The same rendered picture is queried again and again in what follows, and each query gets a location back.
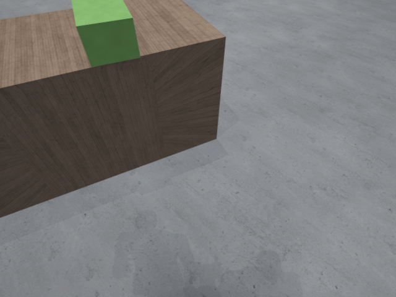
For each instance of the pedestal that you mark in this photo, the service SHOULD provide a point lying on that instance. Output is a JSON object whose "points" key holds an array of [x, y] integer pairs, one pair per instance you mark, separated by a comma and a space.
{"points": [[65, 125]]}

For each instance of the carton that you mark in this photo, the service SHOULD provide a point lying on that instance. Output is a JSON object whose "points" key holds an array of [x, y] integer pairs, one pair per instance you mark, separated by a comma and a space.
{"points": [[106, 29]]}

